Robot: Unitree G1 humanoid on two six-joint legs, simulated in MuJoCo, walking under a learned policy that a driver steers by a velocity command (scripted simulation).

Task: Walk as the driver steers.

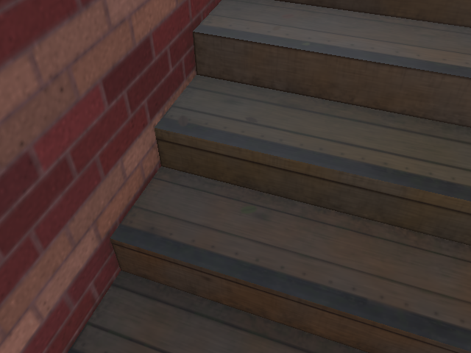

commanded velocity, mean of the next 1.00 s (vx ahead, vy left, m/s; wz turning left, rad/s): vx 0.09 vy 0.00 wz -0.21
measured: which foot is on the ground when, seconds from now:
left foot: up 0.00-0.26, down 0.28-0.60, up 0.62-1.00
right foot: down 0.00-0.30, up 0.32-0.56, down 0.58-1.00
